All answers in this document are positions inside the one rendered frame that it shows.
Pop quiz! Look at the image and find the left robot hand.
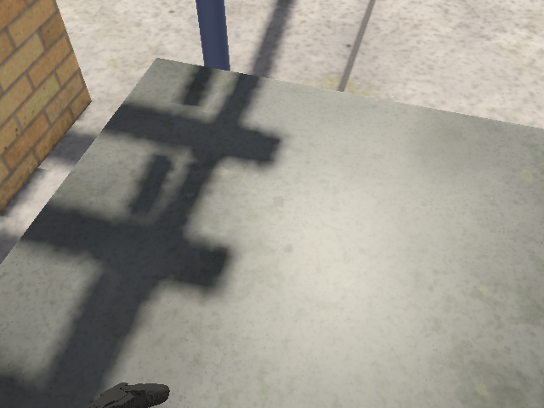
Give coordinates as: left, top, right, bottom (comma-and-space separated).
84, 382, 170, 408

